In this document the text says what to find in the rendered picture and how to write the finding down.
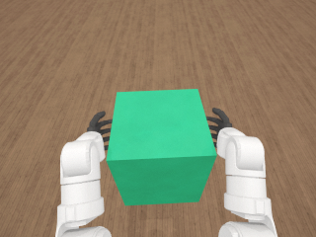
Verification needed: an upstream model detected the right robot forearm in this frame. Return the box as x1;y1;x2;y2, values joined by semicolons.
216;127;277;237

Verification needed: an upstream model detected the right robot upper arm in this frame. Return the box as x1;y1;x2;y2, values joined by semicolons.
218;221;276;237

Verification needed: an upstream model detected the robot right hand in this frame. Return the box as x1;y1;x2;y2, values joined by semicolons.
206;108;232;148

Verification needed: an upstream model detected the robot left hand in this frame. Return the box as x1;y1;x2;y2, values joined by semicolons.
87;111;113;151

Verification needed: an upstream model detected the left robot forearm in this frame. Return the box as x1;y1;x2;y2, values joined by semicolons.
55;131;106;237

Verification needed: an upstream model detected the carton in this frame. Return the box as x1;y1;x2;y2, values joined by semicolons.
106;89;217;206

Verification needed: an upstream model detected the left robot upper arm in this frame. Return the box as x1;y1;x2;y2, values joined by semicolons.
61;226;112;237

